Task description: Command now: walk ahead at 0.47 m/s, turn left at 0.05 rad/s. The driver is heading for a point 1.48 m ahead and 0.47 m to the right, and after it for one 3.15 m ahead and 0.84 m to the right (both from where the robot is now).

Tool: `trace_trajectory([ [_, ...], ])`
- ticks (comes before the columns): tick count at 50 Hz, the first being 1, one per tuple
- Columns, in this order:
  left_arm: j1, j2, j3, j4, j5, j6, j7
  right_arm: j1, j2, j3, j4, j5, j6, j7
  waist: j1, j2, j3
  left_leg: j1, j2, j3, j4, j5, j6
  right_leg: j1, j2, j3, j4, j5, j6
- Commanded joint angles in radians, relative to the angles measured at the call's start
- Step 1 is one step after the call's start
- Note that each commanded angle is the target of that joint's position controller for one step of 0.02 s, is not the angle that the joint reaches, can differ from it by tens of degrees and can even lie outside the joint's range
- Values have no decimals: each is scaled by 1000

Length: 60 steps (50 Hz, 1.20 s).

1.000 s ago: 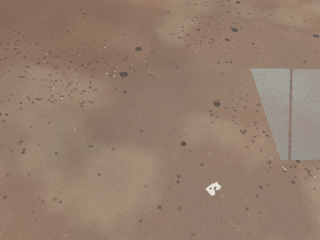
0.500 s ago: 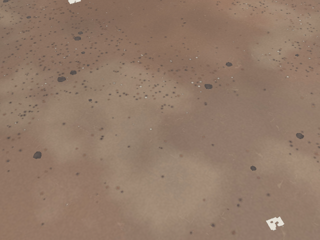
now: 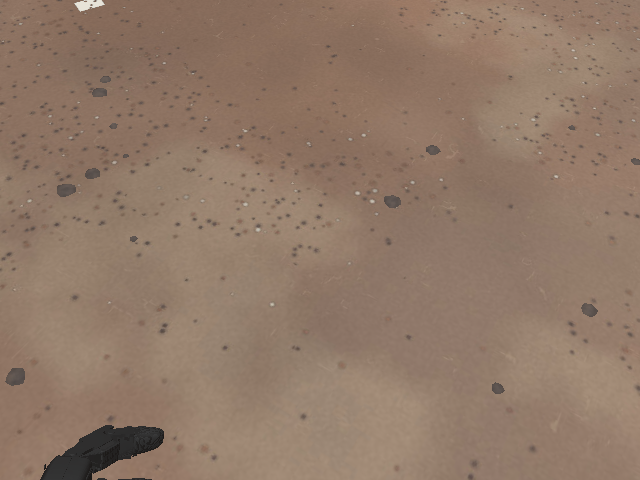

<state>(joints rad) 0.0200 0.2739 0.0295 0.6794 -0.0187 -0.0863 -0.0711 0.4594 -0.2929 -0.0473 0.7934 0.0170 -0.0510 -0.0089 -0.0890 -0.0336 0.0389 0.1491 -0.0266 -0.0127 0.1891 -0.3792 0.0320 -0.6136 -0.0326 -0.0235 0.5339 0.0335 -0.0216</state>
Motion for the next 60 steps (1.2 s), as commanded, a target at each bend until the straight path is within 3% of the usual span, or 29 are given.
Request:
trace_trajectory([
  [1, -18, 128, 41, -74, 5, -17, 4, -15, -197, -52, -36, 0, 0, -10, 83, 161, -8, -29, 269, -82, 126, 883, 113, 122, 53, -34, -11, -90, -56],
  [2, 116, 164, 61, -40, 5, -13, 16, -26, -195, -49, -36, -4, 9, -13, 159, 161, -104, -49, 235, -49, 295, 1048, 92, 306, 86, -65, -24, -89, -88],
  [3, 282, 204, 76, -1, 5, -5, 29, -26, -180, -39, -45, -14, 12, -19, 233, 146, -224, -198, 201, -23, 519, 966, 59, 591, 25, -6, 18, -62, -130],
  [4, 408, 308, 100, 18, 27, 1, 35, 107, -62, -6, -74, -20, -2, -9, 190, -98, -415, -607, 57, 3, 958, 491, -16, 1024, -259, 468, 12, -231, -309],
  [5, 428, 240, 81, 37, 6, 0, 28, 83, -67, 2, -59, -19, -26, -2, 199, -200, -509, -752, -48, -113, 1127, -163, -30, 1085, -333, 818, -195, -379, -350],
  [6, 348, 195, 65, 30, -3, 3, 32, -43, -147, -22, -96, 14, -45, 9, 200, -149, -319, -870, 18, -131, 1193, -138, -21, 961, -298, 716, -240, -465, -296],
  [7, 280, 176, 60, 16, 0, 7, 38, -125, -152, -17, -122, 24, -60, 13, 181, -61, -191, -878, 66, -102, 1149, -58, -7, 796, -261, 589, -262, -425, -266],
  [8, 232, 161, 55, 10, 9, 8, 40, -168, -140, -16, -130, 9, -67, 10, 147, 10, -98, -858, 101, -81, 1072, 4, -7, 637, -223, 495, -288, -323, -256],
  [10, 186, 135, 48, -7, 28, 2, 42, -136, -122, -20, -122, -13, -58, 7, 80, -13, -66, -745, 139, -88, 981, 73, -17, 471, -165, 413, -336, -199, -253],
  [12, 181, 138, 51, -4, 14, -4, 47, -114, -96, -14, -118, -24, -43, 4, 56, -33, -54, -711, 144, -71, 906, 83, -46, 387, -147, 355, -374, -149, -274],
  [16, 219, 174, 65, 12, 5, -5, 65, -274, -68, 0, -172, -33, -41, -2, 95, -23, 7, -708, 126, -53, 625, 302, -92, 298, -94, 256, -392, -126, -244],
  [21, 324, 205, 77, 38, -15, 19, 80, -435, -71, 1, -213, -10, -62, 18, 160, -28, -8, -608, 59, -61, 372, 463, -108, 344, -99, 291, -310, -188, -197],
  [26, 330, 160, 67, 33, -3, 41, 82, -299, -142, -41, -189, -4, -78, 19, 64, -66, -75, -369, 56, -56, 253, 297, -31, 400, -83, 378, -79, -207, -122],
  [27, 331, 94, 43, 17, 9, 37, 77, -169, -189, -57, -178, -21, -82, 11, 3, 5, -192, -157, 183, -168, 256, 236, 30, 322, -19, 314, 161, -266, -84],
  [28, 437, 18, 19, -17, -6, 26, 76, -72, -279, -82, -156, -38, -67, 8, 27, 291, -335, 174, 417, -566, 193, 35, 172, -1, 120, 160, 503, -555, -15],
  [29, 440, 95, 30, -21, -25, 22, 78, -49, -225, -72, -143, -26, -59, 18, 20, 333, -320, 171, 463, -772, 112, -174, 201, -161, 66, 172, 687, -622, -1],
  [30, 363, 167, 52, -20, -28, 28, 80, -94, -156, -53, -152, -22, -57, 17, 3, 218, -200, 74, 421, -641, 97, -183, 164, -201, 25, 184, 755, -529, 3],
  [31, 304, 170, 55, -30, -17, 34, 82, -143, -126, -43, -155, -25, -53, 16, 13, 151, -129, -28, 378, -493, 95, -46, 140, -185, -6, 156, 755, -451, 11],
  [35, 264, 108, 55, -53, -14, 59, 65, -220, -80, -32, -129, -28, -59, 11, 67, 171, -29, -237, 281, -199, 7, 243, 128, -82, -71, 125, 641, -324, 31],
  [47, -13, 65, 34, -158, -7, 56, 11, -154, -194, -72, -35, 3, -35, 0, 14, 95, 51, -126, 310, 129, -11, 480, 101, -37, -50, 9, 136, -77, -13],
  [50, 47, 116, 61, -163, 1, 65, 9, -158, -238, -87, -31, 18, -16, -5, 78, 126, -18, -74, 310, 188, 178, 907, 72, 120, 32, -66, 103, -218, -76],
  [51, 171, 153, 84, -133, 1, 69, 14, -169, -243, -88, -33, 24, -8, -7, 154, 117, -87, -105, 287, 218, 351, 1012, 52, 288, 79, -91, 60, -205, -108],
  [52, 348, 212, 118, -84, -4, 78, 29, -158, -213, -75, -40, 17, -8, -11, 238, 82, -177, -254, 249, 236, 592, 926, 16, 566, 101, -58, 27, -161, -147],
  [53, 413, 312, 138, -66, -15, 86, 52, -106, -92, -37, -76, -35, -16, -7, 196, -160, -244, -622, 144, 232, 947, 160, -40, 874, -130, 328, 6, -164, -247],
  [54, 387, 344, 129, -113, -10, 63, 42, -95, -70, -14, -125, -28, -49, 2, 157, -231, -426, -866, -16, -3, 1187, -256, -65, 1032, -305, 878, -185, -419, -420],
  [55, 374, 251, 105, -107, -5, 46, 33, -221, -169, -39, -143, 13, -71, 12, 213, -85, -342, -972, 43, -93, 1212, -167, -51, 982, -287, 798, -253, -450, -357],
  [56, 342, 219, 94, -96, -2, 33, 33, -261, -168, -35, -159, 25, -85, 15, 189, -67, -209, -987, 79, -74, 1145, -72, -31, 847, -251, 658, -257, -391, -320],
  [57, 272, 186, 83, -98, 0, 29, 36, -249, -154, -32, -136, 4, -89, 6, 138, 18, -144, -925, 126, -71, 1060, 4, -32, 702, -209, 540, -250, -276, -282],
  [60, 189, 134, 62, -105, 21, 20, 47, -197, -145, -37, -106, -24, -61, 7, 70, -24, -104, -764, 167, -58, 938, 104, -58, 488, -151, 385, -296, 1, -268],
])
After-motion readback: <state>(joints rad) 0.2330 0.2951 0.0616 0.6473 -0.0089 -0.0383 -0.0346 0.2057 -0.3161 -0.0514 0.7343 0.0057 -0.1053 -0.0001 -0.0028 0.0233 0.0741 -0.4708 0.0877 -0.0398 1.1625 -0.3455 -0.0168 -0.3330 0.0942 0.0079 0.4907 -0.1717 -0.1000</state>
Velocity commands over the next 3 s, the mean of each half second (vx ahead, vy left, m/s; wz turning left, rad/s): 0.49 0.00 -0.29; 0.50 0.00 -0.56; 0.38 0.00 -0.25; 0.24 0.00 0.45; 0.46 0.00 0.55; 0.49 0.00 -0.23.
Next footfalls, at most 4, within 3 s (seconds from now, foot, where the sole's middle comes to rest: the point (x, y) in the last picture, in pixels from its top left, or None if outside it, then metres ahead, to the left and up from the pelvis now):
0.06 right None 0.23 -0.12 -0.77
0.54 left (254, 456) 0.50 0.09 -0.77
1.04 right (413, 373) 0.66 -0.26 -0.77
1.52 left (387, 259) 0.97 -0.25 -0.77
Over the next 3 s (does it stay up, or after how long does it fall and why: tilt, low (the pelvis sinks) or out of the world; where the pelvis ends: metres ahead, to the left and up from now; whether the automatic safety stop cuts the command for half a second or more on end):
stays up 1.38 -0.37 -0.01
